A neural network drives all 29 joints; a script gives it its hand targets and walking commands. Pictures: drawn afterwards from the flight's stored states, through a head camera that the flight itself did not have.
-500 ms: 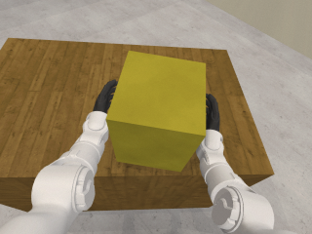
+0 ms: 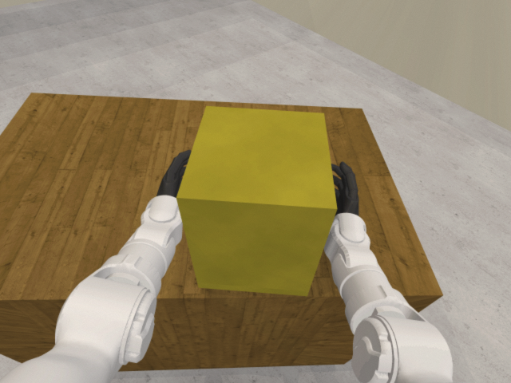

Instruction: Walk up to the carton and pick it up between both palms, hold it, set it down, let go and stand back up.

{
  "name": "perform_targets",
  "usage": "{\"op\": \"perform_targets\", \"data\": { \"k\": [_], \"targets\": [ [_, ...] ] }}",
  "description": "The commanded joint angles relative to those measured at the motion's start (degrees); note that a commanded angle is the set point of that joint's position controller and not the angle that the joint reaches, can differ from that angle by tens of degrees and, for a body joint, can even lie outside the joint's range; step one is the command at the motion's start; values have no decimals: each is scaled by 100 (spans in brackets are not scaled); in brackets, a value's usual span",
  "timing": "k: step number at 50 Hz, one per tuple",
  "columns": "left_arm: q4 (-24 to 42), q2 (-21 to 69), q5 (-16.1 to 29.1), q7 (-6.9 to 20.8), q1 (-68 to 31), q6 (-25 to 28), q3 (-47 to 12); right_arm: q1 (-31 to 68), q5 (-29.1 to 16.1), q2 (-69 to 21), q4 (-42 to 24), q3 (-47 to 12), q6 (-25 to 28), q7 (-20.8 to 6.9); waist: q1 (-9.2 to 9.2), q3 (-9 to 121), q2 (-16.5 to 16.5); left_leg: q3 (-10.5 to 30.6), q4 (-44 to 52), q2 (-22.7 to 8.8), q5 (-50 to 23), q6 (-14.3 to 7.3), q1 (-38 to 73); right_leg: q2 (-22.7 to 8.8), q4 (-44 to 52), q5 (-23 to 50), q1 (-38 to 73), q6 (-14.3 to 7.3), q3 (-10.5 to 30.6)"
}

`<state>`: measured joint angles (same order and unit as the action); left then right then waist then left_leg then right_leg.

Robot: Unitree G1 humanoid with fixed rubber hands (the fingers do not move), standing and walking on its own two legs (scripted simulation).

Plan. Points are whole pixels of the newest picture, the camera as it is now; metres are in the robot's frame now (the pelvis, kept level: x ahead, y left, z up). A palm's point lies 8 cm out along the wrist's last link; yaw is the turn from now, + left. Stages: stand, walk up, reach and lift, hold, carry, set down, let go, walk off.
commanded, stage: reach and lift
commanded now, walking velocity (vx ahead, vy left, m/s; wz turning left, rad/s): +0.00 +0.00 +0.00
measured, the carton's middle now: (258, 204) +0.42 -0.05 +0.03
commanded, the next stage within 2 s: none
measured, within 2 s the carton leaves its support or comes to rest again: neither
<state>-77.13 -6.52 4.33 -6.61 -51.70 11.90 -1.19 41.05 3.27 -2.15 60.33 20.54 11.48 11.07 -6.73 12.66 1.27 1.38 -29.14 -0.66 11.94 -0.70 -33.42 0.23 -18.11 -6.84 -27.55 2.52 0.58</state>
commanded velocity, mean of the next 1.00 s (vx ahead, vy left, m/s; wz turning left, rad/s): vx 0.00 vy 0.00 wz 0.00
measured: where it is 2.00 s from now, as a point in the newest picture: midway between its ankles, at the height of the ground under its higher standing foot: outside the picture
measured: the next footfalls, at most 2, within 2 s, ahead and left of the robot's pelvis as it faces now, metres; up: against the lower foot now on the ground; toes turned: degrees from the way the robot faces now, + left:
none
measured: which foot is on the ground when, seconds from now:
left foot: down 0.00-1.00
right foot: down 0.00-1.00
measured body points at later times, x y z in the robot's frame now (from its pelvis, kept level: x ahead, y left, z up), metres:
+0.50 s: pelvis -0.02 +0.00 +0.00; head +0.00 +0.02 +0.45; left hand +0.43 +0.10 +0.12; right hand +0.39 -0.19 +0.10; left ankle +0.01 +0.09 -0.74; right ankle +0.00 -0.16 -0.74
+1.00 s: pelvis -0.03 +0.00 +0.00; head -0.03 +0.01 +0.45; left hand +0.40 +0.11 +0.16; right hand +0.38 -0.18 +0.14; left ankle +0.01 +0.09 -0.74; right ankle +0.00 -0.16 -0.74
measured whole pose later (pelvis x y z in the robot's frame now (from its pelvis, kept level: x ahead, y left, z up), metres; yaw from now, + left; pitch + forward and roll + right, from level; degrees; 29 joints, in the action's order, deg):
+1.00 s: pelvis -0.03 +0.00 +0.00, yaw +0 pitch +9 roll -3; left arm -36.8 -3.0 -2.8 -10.3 -47.4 -26.4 2.8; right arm 41.2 -8.0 2.2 38.4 16.3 -15.2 9.4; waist -2.9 11.2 1.7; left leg 1.4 -29.1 -0.7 10.2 -0.7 -28.3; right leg 0.3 -18.9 -5.7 -22.8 2.5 0.6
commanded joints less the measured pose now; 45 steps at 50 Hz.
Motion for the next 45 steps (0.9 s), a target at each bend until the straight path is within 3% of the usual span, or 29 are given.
{"op": "perform_targets", "data": {
  "k": [1, 5, 10, 15, 19, 25, 31, 39, 45],
  "targets": [
    [3339, 5094, -177, 579, -5054, 353, -1583, 5030, -537, -4417, -2019, -3687, -248, -789, 189, 4940, 1041, 184, -323, 87, -3345, 730, 3197, 478, -506, 2246, 1350, -314, -304],
    [3481, 4994, -340, 561, -5099, -101, -1370, 5048, -674, -4147, -1941, -3629, -639, -787, 239, 4369, 934, 191, -109, 101, -3005, 654, 3270, 456, -356, 1821, 1387, -319, -300],
    [3112, 5047, -547, 589, -4590, -837, -974, 5389, -961, -3690, -2058, -3536, -1050, -833, 431, 3518, 703, 200, 147, 94, -2795, 582, 3437, 474, -154, 1392, 1576, -326, -304],
    [3297, 5275, -453, 482, -4517, -1344, -859, 6185, -1277, -3450, -2689, -3607, -1236, -921, 641, 3601, 622, 228, 179, 65, -2861, 596, 3669, 564, -86, 1110, 1520, -352, -375],
    [3904, 5471, -233, 291, -4654, -1571, -1121, 6612, -1499, -3446, -3371, -3800, -1345, -1027, 765, 4302, 607, 258, 74, 45, -3075, 623, 3932, 649, -133, 1126, 1401, -368, -424],
    [4683, 5511, -45, 81, -4621, -1992, -1530, 6351, -1588, -3377, -3598, -3873, -1705, -1071, 690, 4555, 499, 352, 71, 33, -2890, 599, 4106, 699, -118, 902, 1226, -394, -434],
    [4848, 5548, -88, 98, -4442, -2613, -1610, 6225, -1544, -3034, -3322, -3526, -2014, -1058, 525, 3671, 521, 456, 279, -38, -2512, 619, 4080, 674, -11, 482, 1253, -412, -419],
    [5252, 5717, -121, 73, -4162, -3105, -1632, 7032, -1880, -3045, -4227, -3757, -2121, -1072, 755, 3926, 322, 431, 294, -19, -2710, 514, 4167, 683, 0, 702, 1703, -357, -329],
    [5762, 5461, -223, 47, -3918, -3366, -1605, 6730, -2043, -3152, -4378, -4076, -2387, -1046, 888, 3869, 165, 401, 308, 46, -2741, 410, 4178, 681, -51, 1013, 1945, -316, -252]
  ]
}}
